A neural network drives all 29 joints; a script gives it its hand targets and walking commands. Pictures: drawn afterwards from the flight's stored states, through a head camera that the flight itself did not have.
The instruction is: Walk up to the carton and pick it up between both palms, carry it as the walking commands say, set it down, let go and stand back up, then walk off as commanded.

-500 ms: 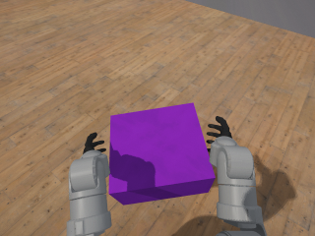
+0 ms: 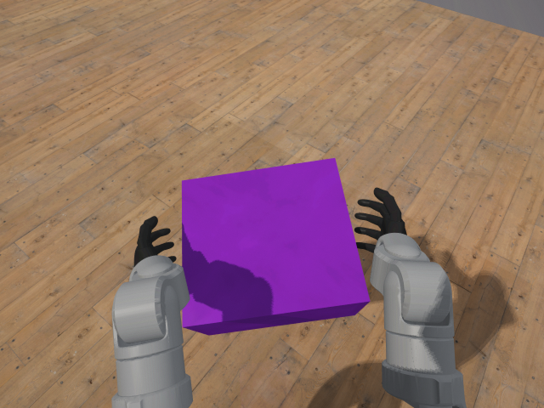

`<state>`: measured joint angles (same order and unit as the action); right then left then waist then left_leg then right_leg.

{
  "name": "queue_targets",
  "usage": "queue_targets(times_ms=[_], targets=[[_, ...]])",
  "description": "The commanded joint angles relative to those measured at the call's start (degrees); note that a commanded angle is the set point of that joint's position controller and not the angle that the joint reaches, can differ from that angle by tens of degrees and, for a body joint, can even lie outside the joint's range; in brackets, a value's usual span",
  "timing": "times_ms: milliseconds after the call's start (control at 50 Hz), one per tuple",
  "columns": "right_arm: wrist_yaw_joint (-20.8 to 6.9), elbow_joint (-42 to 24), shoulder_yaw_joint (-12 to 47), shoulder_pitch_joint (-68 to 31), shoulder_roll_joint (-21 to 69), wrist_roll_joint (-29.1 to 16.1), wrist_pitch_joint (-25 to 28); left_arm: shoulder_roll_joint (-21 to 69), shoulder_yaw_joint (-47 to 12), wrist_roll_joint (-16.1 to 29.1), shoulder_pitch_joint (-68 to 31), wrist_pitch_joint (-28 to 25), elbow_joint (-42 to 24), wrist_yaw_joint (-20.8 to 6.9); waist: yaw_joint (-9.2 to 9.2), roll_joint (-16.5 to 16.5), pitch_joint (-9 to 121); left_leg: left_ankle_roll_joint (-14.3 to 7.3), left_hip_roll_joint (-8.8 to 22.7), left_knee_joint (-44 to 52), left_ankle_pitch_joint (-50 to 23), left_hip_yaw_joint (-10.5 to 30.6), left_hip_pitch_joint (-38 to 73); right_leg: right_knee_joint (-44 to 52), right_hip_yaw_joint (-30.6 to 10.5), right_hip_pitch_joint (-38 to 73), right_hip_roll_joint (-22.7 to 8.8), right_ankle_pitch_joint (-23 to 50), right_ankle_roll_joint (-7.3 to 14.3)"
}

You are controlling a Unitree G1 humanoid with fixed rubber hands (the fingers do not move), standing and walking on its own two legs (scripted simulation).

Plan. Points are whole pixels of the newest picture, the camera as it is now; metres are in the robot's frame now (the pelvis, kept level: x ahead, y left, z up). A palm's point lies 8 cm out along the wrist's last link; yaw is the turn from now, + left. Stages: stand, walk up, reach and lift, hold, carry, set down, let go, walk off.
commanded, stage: carry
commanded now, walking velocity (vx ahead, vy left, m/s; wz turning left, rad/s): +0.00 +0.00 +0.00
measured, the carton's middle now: (270, 249) +0.37 +0.02 -0.02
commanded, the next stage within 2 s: none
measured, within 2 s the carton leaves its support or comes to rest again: neither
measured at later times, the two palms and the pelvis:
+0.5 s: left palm (134, 202) +0.40 +0.22 +0.08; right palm (353, 186) +0.42 -0.11 +0.09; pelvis +0.13 +0.04 +0.02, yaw +2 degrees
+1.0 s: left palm (126, 163) +0.51 +0.27 +0.04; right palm (307, 143) +0.55 -0.05 +0.06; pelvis +0.25 +0.08 +0.00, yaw +3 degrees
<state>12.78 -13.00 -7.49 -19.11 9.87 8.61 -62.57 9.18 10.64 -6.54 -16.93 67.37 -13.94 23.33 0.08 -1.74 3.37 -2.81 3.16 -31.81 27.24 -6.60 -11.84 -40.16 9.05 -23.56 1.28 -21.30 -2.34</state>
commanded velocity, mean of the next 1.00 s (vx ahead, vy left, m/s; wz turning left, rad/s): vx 0.00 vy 0.00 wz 0.00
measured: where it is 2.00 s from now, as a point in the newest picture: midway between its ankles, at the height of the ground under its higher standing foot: (233, 359)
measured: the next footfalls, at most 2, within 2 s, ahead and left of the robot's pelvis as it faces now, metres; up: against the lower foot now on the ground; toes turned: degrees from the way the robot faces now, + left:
right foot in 0.02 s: +0.03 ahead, -0.09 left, +0.00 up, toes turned -8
left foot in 0.20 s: +0.10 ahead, +0.12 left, +0.00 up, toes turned +6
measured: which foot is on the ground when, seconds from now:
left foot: down 0.00-0.06, up 0.08-0.18, down 0.20-1.00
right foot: up 0.00-0.00, down 0.02-0.56, up 0.58-0.74, down 0.76-1.00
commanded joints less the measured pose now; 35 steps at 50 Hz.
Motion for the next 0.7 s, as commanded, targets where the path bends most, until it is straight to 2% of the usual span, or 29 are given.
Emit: queue_targets(times_ms=[0, 20, 40, 60, 80, 100, 120, 140, 160, 200, 220, 240, 280, 320, 340, 360, 380, 400, 420, 440, 460, 480, 500, 520, 540, 560, 580, 620, 680], targets=[[-25.30, 4.03, 34.74, -16.48, 55.79, -23.36, -3.25, 54.54, -39.80, 22.67, -27.11, -0.49, 1.90, -33.84, 0.82, -8.53, 26.70, -1.50, 6.39, -7.05, -79.47, 2.57, 15.48, 14.28, 1.41, 10.40, -0.05, 23.02, 1.52], [-25.85, 9.16, 32.55, -15.30, 57.23, -22.54, -2.85, 53.78, -36.63, 20.95, -25.64, -1.11, 5.05, -34.23, 2.61, -2.49, 29.85, 1.87, 4.54, -18.63, -63.02, 0.50, 3.07, 14.84, -4.55, 26.02, -6.41, 50.21, 3.40], [-25.98, 14.88, 30.06, -15.80, 55.28, -20.26, -1.62, 53.62, -34.76, 20.30, -25.09, -2.59, 9.82, -34.32, 3.31, 8.44, 29.02, 3.68, -1.80, -25.44, -8.73, 2.56, -15.34, 9.74, -18.66, 39.47, -21.27, 95.41, 7.71], [-26.64, 5.06, 36.24, -21.28, 57.87, -26.40, -1.54, 56.02, -38.21, 22.62, -26.48, -3.92, 1.83, -33.88, 3.16, 14.05, 29.43, 2.93, -4.45, -29.04, 7.14, 8.97, -21.22, 7.19, -23.50, 42.85, -23.99, 97.82, 17.15], [-27.12, 5.84, 35.90, -27.40, 58.14, -27.38, -1.19, 56.42, -37.45, 22.08, -30.48, -4.90, 1.89, -34.45, 2.96, 14.12, 24.20, 1.92, -2.91, -30.98, 7.60, 12.32, -20.96, 9.24, -22.09, 36.14, -22.83, 89.90, 17.79], [-27.24, 13.85, 30.57, -25.63, 57.36, -23.62, 1.09, 55.25, -34.20, 19.60, -32.98, -7.06, 4.42, -34.73, 2.98, 8.97, 20.36, 1.26, -2.18, -25.35, 8.07, 11.58, -22.09, 10.45, -18.36, 33.12, -21.03, 78.97, 16.20], [-27.29, 4.62, 36.19, -24.33, 58.43, -26.96, 1.19, 56.98, -40.45, 22.98, -33.33, -6.97, -4.22, -34.45, 2.03, 6.43, 17.98, 1.33, -1.18, -18.92, 6.51, 11.52, -21.19, 11.46, -17.41, 30.91, -20.45, 72.39, 14.74], [-27.18, 2.98, 35.27, -23.46, 56.69, -26.50, 1.24, 54.77, -40.70, 22.34, -32.85, -6.93, -5.63, -34.27, 1.15, 5.02, 18.52, 1.77, 0.67, -10.01, 3.07, 9.18, -17.67, 10.32, -13.38, 29.03, -18.50, 67.16, 13.64], [-27.22, 0.43, 36.65, -24.78, 57.80, -27.78, 0.78, 55.66, -42.31, 22.68, -31.31, -6.27, -5.56, -34.23, 0.48, 8.09, 20.33, 1.57, 1.48, 0.33, -4.12, 8.00, -8.77, 8.47, -7.36, 24.62, -15.51, 58.78, 11.55], [-26.97, 8.74, 32.14, -18.83, 55.37, -22.24, 2.76, 51.53, -39.82, 21.10, -30.88, -8.73, -2.41, -34.24, 0.03, 3.59, 21.78, 0.63, 1.50, 5.00, -30.88, 10.02, 3.95, 5.31, -4.45, 17.15, -12.42, 45.98, 6.32], [-26.65, 20.63, 24.75, -13.57, 52.81, -15.56, 5.69, 47.37, -32.47, 15.38, -26.89, -11.52, 7.24, -34.54, 0.63, -0.99, 24.26, -0.63, 6.71, 0.47, -54.26, 12.80, 8.13, 4.15, -3.13, 14.74, -8.98, 29.70, 3.56], [-26.12, 3.19, 36.05, -15.58, 58.41, -22.89, 5.61, 50.56, -44.94, 25.18, -31.01, -11.03, -13.15, -34.67, 0.73, -2.36, 23.28, -1.68, 8.01, -1.81, -64.43, 12.47, 6.21, 6.84, -2.77, 16.71, -7.44, 26.45, 1.81], [-25.46, -4.31, 38.33, -17.74, 58.18, -26.49, 3.25, 51.26, -45.84, 26.53, -31.84, -8.09, -15.87, -34.32, -0.23, -5.41, 24.13, -1.41, 6.73, -4.32, -79.56, 10.49, 13.36, 1.69, -0.83, 12.80, -5.46, 28.94, 1.08], [-24.93, -3.29, 37.77, -15.26, 55.20, -25.50, 0.48, 51.64, -46.49, 26.51, -28.39, -4.60, -10.58, -34.00, -0.15, -6.29, 23.62, -1.74, 7.32, -3.20, -76.30, 11.01, 9.99, 6.20, -1.02, 14.55, -5.58, 24.89, 0.36], [-25.02, 3.03, 34.79, -11.90, 54.51, -22.53, -0.09, 49.19, -42.20, 23.51, -24.69, -4.17, -4.65, -34.26, -0.01, -3.69, 24.26, -1.72, 6.49, -4.47, -75.66, 10.37, 10.81, 8.54, 0.35, 14.46, -4.93, 26.56, 0.42], [-24.82, 1.83, 35.14, -10.26, 53.96, -23.05, 0.00, 48.17, -42.03, 23.40, -22.52, -4.09, -3.85, -34.21, -0.36, -3.05, 24.09, -0.65, 6.02, -5.99, -77.21, 10.32, 9.46, 8.25, 0.87, 16.32, -4.19, 28.77, 0.19], [-25.36, 6.76, 31.82, -10.12, 52.01, -20.75, 0.66, 46.36, -38.48, 20.24, -22.86, -4.86, 1.63, -34.56, -0.59, -4.92, 23.32, 0.27, 4.82, -7.15, -78.13, 8.51, 8.04, 6.34, 0.51, 16.37, -4.25, 32.12, 0.21], [-25.52, 4.54, 33.03, -12.18, 53.41, -21.39, 1.62, 47.51, -38.86, 21.12, -25.29, -5.71, -1.66, -34.87, -0.12, -3.91, 23.94, -0.19, 3.14, -11.22, -76.99, 5.91, 6.50, 8.72, 0.27, 18.66, -3.94, 37.66, 0.29], [-25.26, 0.45, 35.80, -12.74, 54.69, -23.43, 1.27, 48.34, -41.84, 23.30, -25.82, -5.40, -5.15, -35.02, 0.42, 3.56, 22.04, 1.27, 1.75, -14.73, -67.41, 6.41, -1.78, 10.08, -0.99, 24.95, -5.42, 48.45, 1.16], [-25.12, 6.54, 32.29, -11.83, 52.31, -20.64, 1.45, 48.55, -38.46, 20.47, -25.17, -5.96, 1.97, -35.02, 0.50, 7.72, 20.74, 3.32, 0.46, -14.77, -51.78, 5.58, -9.15, 8.77, -2.97, 29.64, -8.31, 59.74, 3.75], [-24.84, 5.03, 32.25, -11.83, 50.35, -20.34, 2.11, 48.05, -37.64, 19.21, -22.44, -6.33, 3.26, -34.39, 0.50, 8.36, 18.74, 3.40, -2.31, -8.37, -27.18, 3.54, -15.58, 7.13, -5.70, 33.96, -12.00, 69.47, 6.54], [-24.24, 8.24, 29.43, -10.20, 47.71, -18.67, 2.97, 45.39, -33.66, 16.23, -16.85, -7.02, 10.00, -33.68, -0.08, 12.58, 16.79, 3.01, -3.71, -1.65, -4.30, 1.59, -19.48, 5.16, -5.77, 36.46, -14.54, 79.42, 8.89], [-24.13, 3.07, 32.99, -11.90, 49.72, -20.97, 3.11, 46.36, -37.67, 18.68, -20.67, -7.51, 1.54, -33.47, -0.18, 11.99, 15.45, 2.11, -4.12, 5.27, -4.48, 1.68, -16.73, 3.96, -3.42, 34.76, -14.47, 78.94, 8.66], [-24.14, -3.49, 36.28, -15.70, 51.56, -24.26, 1.79, 48.01, -42.26, 22.44, -22.79, -6.69, -5.84, -33.37, -0.07, 4.55, 17.26, 2.42, -4.56, 13.62, -24.25, 0.15, -3.68, -3.44, 1.25, 27.06, -11.74, 71.58, 6.22], [-24.73, -5.48, 39.53, -18.79, 55.56, -26.38, 0.12, 49.81, -45.33, 24.71, -26.00, -5.30, -9.31, -33.83, 0.23, -3.35, 18.20, 0.65, 3.19, 7.85, -57.80, 8.73, 15.16, -7.01, 0.88, 5.31, -7.84, 32.60, 2.40], [-25.40, 5.11, 32.52, -17.23, 51.75, -22.13, 1.44, 47.86, -38.38, 19.66, -26.29, -6.18, 2.01, -34.09, -0.18, -10.67, 15.78, -3.12, 10.46, 5.54, -86.09, 13.87, 25.39, -12.31, 1.04, -10.88, -1.99, -6.54, -0.07], [-25.84, -3.71, 39.42, -16.75, 53.70, -26.02, -0.05, 49.34, -44.76, 24.03, -26.00, -5.11, -7.89, -34.29, -0.53, -7.09, 11.97, -5.09, 12.39, 6.06, -95.85, 14.20, 22.85, -11.38, -1.30, -12.42, -0.83, -9.65, -0.55], [-25.84, -3.74, 39.70, -13.78, 54.72, -27.58, -2.73, 51.20, -45.56, 25.53, -25.63, -2.81, -7.71, -34.04, -1.89, -4.80, 12.23, -4.20, 10.09, 3.35, -99.67, 12.08, 29.76, -9.33, 2.21, -19.87, 1.82, -8.69, -0.17], [-26.04, 1.15, 35.91, -13.14, 52.73, -25.28, -3.49, 51.45, -43.79, 23.66, -24.65, -1.20, -1.62, -33.58, -1.01, -11.71, 14.64, -3.58, 7.45, 3.53, -87.74, 7.27, 16.19, 0.62, 2.23, -5.65, 2.32, 4.45, 0.30]])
